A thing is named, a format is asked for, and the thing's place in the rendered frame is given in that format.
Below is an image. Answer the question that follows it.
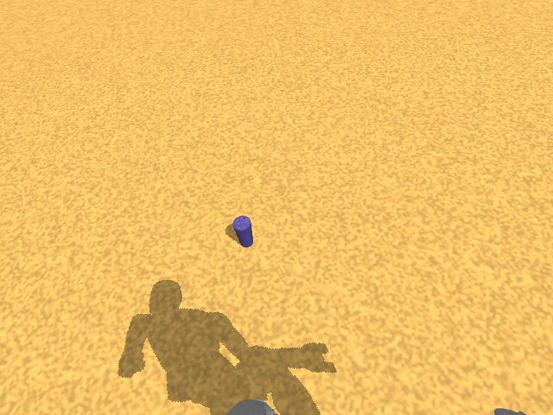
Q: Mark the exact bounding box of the cup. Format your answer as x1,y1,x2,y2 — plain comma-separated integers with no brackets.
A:
232,216,253,247

